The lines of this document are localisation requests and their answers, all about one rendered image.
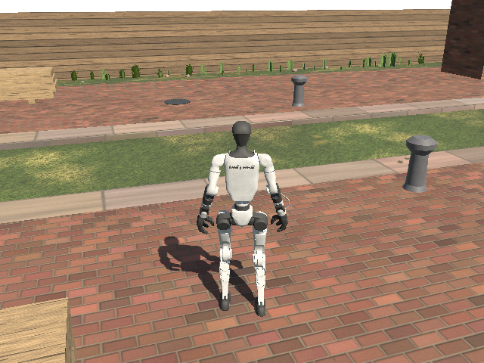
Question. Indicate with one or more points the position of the robot right forearm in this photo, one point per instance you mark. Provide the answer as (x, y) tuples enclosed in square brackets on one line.
[(278, 202)]

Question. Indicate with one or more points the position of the humanoid robot head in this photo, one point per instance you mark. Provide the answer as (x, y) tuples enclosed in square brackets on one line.
[(241, 131)]

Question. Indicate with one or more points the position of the robot left forearm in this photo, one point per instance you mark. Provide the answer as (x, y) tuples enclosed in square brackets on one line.
[(206, 204)]

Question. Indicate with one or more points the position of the right robot upper arm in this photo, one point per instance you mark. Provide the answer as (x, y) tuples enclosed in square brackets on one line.
[(269, 171)]

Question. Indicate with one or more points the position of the right robot hand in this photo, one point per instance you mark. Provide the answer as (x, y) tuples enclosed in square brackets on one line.
[(282, 220)]

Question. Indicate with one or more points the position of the left robot hand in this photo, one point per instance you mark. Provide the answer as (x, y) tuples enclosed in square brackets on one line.
[(201, 223)]

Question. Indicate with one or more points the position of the robot torso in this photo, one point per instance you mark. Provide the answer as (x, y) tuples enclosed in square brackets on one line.
[(241, 178)]

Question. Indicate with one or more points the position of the left robot upper arm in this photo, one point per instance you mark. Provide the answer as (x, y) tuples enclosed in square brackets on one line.
[(214, 172)]

